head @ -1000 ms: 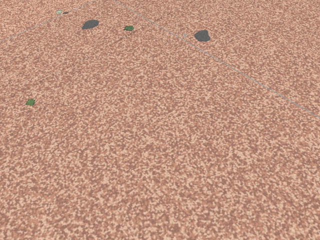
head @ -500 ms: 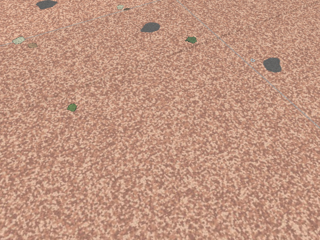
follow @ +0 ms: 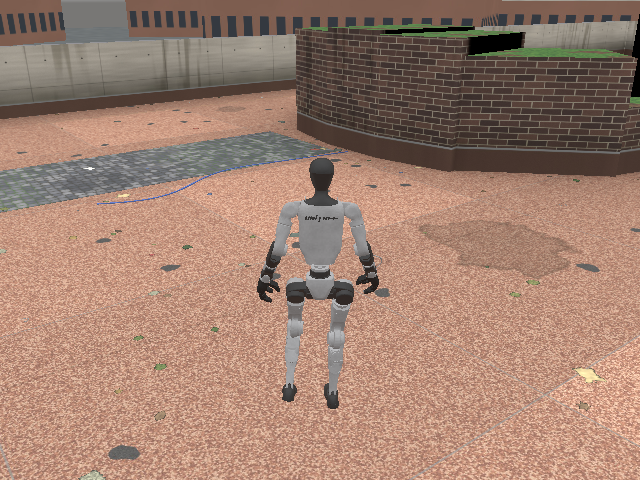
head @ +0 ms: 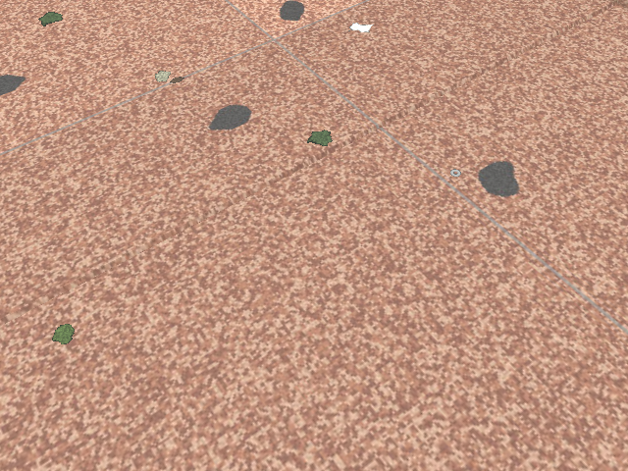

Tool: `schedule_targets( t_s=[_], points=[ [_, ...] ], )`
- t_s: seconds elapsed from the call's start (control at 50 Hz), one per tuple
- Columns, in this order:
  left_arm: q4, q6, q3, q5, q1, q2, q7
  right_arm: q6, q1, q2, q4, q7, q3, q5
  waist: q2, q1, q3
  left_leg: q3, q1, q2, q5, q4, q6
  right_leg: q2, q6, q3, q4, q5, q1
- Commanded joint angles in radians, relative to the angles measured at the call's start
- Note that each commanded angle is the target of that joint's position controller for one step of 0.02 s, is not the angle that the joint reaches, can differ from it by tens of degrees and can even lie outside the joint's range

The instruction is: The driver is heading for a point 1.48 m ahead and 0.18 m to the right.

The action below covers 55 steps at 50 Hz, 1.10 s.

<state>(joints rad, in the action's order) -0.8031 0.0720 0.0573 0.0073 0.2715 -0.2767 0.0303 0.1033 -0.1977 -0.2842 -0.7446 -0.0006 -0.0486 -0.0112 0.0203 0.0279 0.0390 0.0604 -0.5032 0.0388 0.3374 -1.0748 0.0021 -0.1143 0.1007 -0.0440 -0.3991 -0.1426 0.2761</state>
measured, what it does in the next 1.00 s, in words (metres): walks ahead, turning right: left foot, then right foot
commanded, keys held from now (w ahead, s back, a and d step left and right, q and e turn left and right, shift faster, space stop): w+e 0.50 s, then w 0.22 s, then w+q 0.28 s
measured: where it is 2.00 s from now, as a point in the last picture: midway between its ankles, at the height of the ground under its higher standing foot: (398, 235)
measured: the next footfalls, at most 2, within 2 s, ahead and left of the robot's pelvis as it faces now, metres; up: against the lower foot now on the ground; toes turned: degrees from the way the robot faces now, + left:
left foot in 0.30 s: +0.36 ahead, +0.13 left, +0.00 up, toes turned -15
right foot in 0.80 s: +0.53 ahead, -0.22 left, +0.00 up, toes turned -25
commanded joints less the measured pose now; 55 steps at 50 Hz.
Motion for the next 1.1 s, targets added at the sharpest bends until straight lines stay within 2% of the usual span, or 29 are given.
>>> schedule_targets(
  t_s=[0.02,0.1,0.18,0.24,0.28,0.3,0.32,0.34,0.36,0.38,0.4,0.42,0.46,0.5,0.6,0.66,0.72,0.74,0.76,0.78,0.8,0.82,0.84,0.86,0.9,0.94,0.98,1.04,1.1],
  points=[
    [0.081,0.011,0.038,0.005,-0.016,-0.157,-0.02,0.0,0.003,-0.094,0.078,-0.011,-0.029,-0.007,-0.071,-0.031,-0.062,0.01,-0.118,0.039,-0.065,0.129,-0.041,0.267,0.193,-0.309,0.189,0.199,-0.093],
    [0.075,-0.004,0.049,0.016,0.033,-0.177,-0.041,0.002,0.144,-0.056,0.118,-0.008,-0.015,-0.003,-0.087,0.018,-0.041,-0.003,-0.041,-0.007,-0.343,0.411,-0.07,0.193,0.129,-0.227,0.179,0.165,-0.013],
    [0.059,-0.024,0.049,0.023,0.104,-0.168,-0.048,0.016,0.244,-0.067,0.15,0.007,-0.017,0.015,-0.103,0.055,-0.039,0.008,0.022,-0.051,-0.411,0.552,-0.064,0.205,0.105,-0.29,0.119,0.095,-0.055],
    [0.064,-0.034,0.052,0.019,0.106,-0.166,-0.053,0.031,0.233,-0.102,0.153,0.016,-0.031,0.021,-0.128,0.031,-0.043,0.031,0.055,-0.056,-0.309,0.615,-0.034,0.238,0.088,-0.383,0.032,0.088,-0.15],
    [0.08,-0.037,0.046,0.015,0.074,-0.144,-0.051,0.04,0.102,-0.137,0.121,0.01,-0.051,0.016,-0.141,-0.045,-0.097,0.014,0.248,-0.042,-0.297,0.674,0.017,0.202,0.051,-0.378,-0.085,0.165,-0.133],
    [0.1,-0.032,0.028,0.005,0.057,-0.095,-0.046,0.044,-0.035,-0.18,0.107,0.002,-0.065,-0.002,-0.093,-0.113,-0.218,0.111,0.489,0.08,-0.278,0.633,0.079,0.154,0.018,-0.316,-0.299,0.126,-0.038],
    [0.122,-0.022,0.009,0.021,0.172,-0.035,-0.047,0.031,-0.168,-0.265,0.082,-0.004,-0.089,-0.017,0.15,-0.103,-0.378,0.478,0.865,0.306,-0.131,0.652,0.23,0.011,-0.057,-0.163,-0.63,-0.175,0.283],
    [0.129,-0.017,0.008,0.026,0.2,-0.083,-0.046,0.019,-0.191,-0.22,0.065,0.004,-0.081,0.01,0.286,-0.095,-0.38,0.732,0.893,0.398,0.069,0.734,0.271,0.052,-0.073,-0.136,-0.802,-0.462,0.463],
    [0.123,-0.02,0.029,0.029,0.128,-0.162,-0.044,0.013,-0.14,-0.144,0.08,0.001,-0.061,0.016,0.158,-0.112,-0.235,0.622,0.77,0.358,0.156,0.759,0.23,0.108,-0.081,-0.146,-0.877,-0.383,0.522],
    [0.136,-0.027,0.034,0.021,0.054,-0.171,-0.044,0.005,-0.091,-0.117,0.086,-0.001,-0.051,0.01,0.076,-0.109,-0.136,0.477,0.64,0.313,0.079,0.775,0.195,0.141,-0.088,-0.104,-0.883,-0.305,0.513],
    [0.151,-0.028,0.036,0.011,0.013,-0.16,-0.042,0.0,-0.052,-0.099,0.079,-0.001,-0.043,0.005,0.05,-0.089,-0.065,0.377,0.526,0.272,-0.024,0.805,0.184,0.167,-0.092,-0.091,-0.841,-0.25,0.495],
    [0.157,-0.032,0.039,0.011,0.006,-0.145,-0.037,0.001,-0.029,-0.08,0.073,-0.001,-0.035,-0.001,0.069,-0.065,-0.035,0.297,0.453,0.24,-0.099,0.833,0.173,0.195,-0.092,-0.088,-0.807,-0.215,0.461],
    [0.164,-0.044,0.033,0.022,0.019,-0.101,-0.029,0.007,-0.013,-0.078,0.06,0.002,-0.036,0.002,0.099,-0.043,-0.021,0.189,0.377,0.212,-0.175,0.883,0.175,0.22,-0.097,-0.063,-0.769,-0.183,0.418],
    [0.186,-0.05,0.028,0.017,-0.012,-0.082,-0.027,0.014,-0.016,-0.104,0.044,0.003,-0.046,0.006,0.079,-0.039,-0.013,0.117,0.366,0.22,-0.254,0.916,0.195,0.233,-0.11,-0.056,-0.714,-0.13,0.441],
    [0.208,-0.03,0.006,0.008,-0.121,-0.044,-0.009,0.009,-0.05,-0.142,-0.004,0.008,-0.053,0.013,0.033,-0.066,-0.006,-0.045,0.384,0.182,-0.4,0.93,0.188,0.212,-0.104,-0.023,-0.41,0.102,0.386],
    [0.239,-0.017,-0.003,0.01,-0.23,-0.038,0.008,-0.004,-0.111,-0.172,-0.04,0.009,-0.057,0.031,0.031,-0.103,0.017,-0.075,0.419,0.193,-0.391,0.925,0.176,0.189,-0.09,0.031,-0.267,0.149,0.338],
    [0.269,-0.014,0.002,0.012,-0.278,-0.061,0.017,-0.023,-0.153,-0.196,-0.077,0.008,-0.062,0.045,0.052,-0.097,0.029,-0.066,0.522,0.239,-0.485,0.877,0.161,0.169,-0.055,0.05,-0.187,0.05,0.33],
    [0.27,-0.011,0.008,0.008,-0.264,-0.075,0.017,-0.03,-0.158,-0.203,-0.087,0.007,-0.062,0.049,0.065,-0.076,0.016,-0.061,0.537,0.242,-0.595,0.831,0.153,0.151,-0.039,0.065,-0.158,0.009,0.275],
    [0.254,-0.009,0.023,0.004,-0.192,-0.099,0.014,-0.036,-0.151,-0.211,-0.094,0.006,-0.061,0.054,0.075,-0.022,-0.029,-0.075,0.533,0.227,-0.754,0.74,0.136,0.121,-0.018,0.089,-0.116,0.007,0.148],
    [0.208,-0.008,0.048,0.0,-0.043,-0.144,0.006,-0.04,-0.15,-0.197,-0.1,0.004,-0.051,0.054,0.064,0.058,-0.116,-0.108,0.474,0.183,-0.838,0.571,0.11,0.095,0.009,0.107,-0.078,0.058,-0.079],
    [0.173,-0.013,0.074,-0.011,0.131,-0.216,-0.01,-0.033,-0.148,-0.151,-0.081,0.003,-0.029,0.032,0.007,0.13,-0.253,-0.13,0.264,0.137,-0.608,0.303,0.068,0.238,0.061,-0.041,-0.133,0.122,-0.399],
    [0.166,-0.017,0.086,-0.021,0.177,-0.314,-0.02,-0.015,-0.253,-0.021,-0.05,0.011,0.013,0.015,-0.258,0.068,-0.398,-0.116,-0.121,-0.039,0.14,-0.076,-0.001,0.53,0.216,-0.521,-0.056,0.004,-0.71],
    [0.169,-0.016,0.067,-0.019,0.201,-0.229,-0.02,0.002,-0.208,-0.117,-0.073,0.013,-0.01,0.042,-0.19,0.121,-0.459,0.056,-0.197,-0.035,0.258,-0.216,0.002,0.545,0.227,-0.644,0.031,-0.072,-0.681],
    [0.157,-0.011,0.05,-0.015,0.148,-0.187,-0.019,0.005,-0.126,-0.163,-0.04,0.015,-0.028,0.067,-0.166,0.11,-0.287,0.048,-0.279,0.011,0.195,-0.245,0.009,0.505,0.179,-0.466,0.046,-0.033,-0.569],
    [0.149,-0.002,0.031,-0.013,0.029,-0.118,-0.015,-0.003,-0.064,-0.141,-0.033,0.008,-0.029,0.043,-0.119,0.042,-0.135,0.017,-0.234,0.081,0.048,-0.144,0.005,0.419,0.128,-0.256,0.106,0.055,-0.324],
    [0.144,0.017,0.026,-0.02,-0.034,-0.081,-0.01,-0.037,-0.118,-0.107,-0.054,0.006,-0.03,0.044,-0.138,-0.019,-0.095,0.029,-0.119,0.107,-0.031,-0.105,-0.003,0.389,0.115,-0.149,0.191,0.086,-0.178],
    [0.124,0.036,0.033,-0.019,-0.055,-0.086,-0.012,-0.061,-0.116,-0.067,-0.052,0.003,-0.024,0.043,-0.108,-0.043,-0.053,0.035,-0.118,0.111,-0.073,-0.07,-0.016,0.394,0.122,-0.073,0.249,0.133,-0.118],
    [0.091,0.043,0.043,-0.027,-0.045,-0.104,-0.026,-0.07,-0.052,-0.056,-0.028,0.004,-0.024,0.035,-0.083,-0.04,-0.011,0.051,-0.183,0.108,-0.214,0.054,-0.025,0.383,0.106,0.038,0.278,0.175,-0.133],
    [0.073,0.039,0.05,-0.022,-0.036,-0.127,-0.036,-0.062,0.032,-0.039,-0.005,0.024,-0.015,0.032,-0.073,-0.014,0.016,0.005,-0.154,0.092,-0.37,0.242,-0.014,0.357,0.076,0.146,0.289,0.188,-0.146]
  ],
)
Velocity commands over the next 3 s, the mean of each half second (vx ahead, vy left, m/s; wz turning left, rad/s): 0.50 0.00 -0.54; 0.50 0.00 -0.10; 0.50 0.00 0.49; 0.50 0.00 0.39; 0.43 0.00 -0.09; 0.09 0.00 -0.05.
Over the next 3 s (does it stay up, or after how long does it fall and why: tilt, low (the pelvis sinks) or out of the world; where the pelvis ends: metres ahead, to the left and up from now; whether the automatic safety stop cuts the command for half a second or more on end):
stays up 1.42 -0.09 -0.01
